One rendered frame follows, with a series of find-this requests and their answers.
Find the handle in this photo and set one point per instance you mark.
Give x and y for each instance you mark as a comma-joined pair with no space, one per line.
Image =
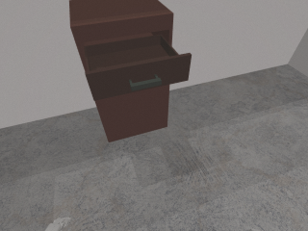
145,84

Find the drawer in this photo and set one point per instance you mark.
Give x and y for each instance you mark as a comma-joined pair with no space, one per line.
111,65

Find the robot left hand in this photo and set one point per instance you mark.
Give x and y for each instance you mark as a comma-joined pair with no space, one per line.
58,224

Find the cabinet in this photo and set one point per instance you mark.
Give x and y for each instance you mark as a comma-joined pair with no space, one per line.
101,21

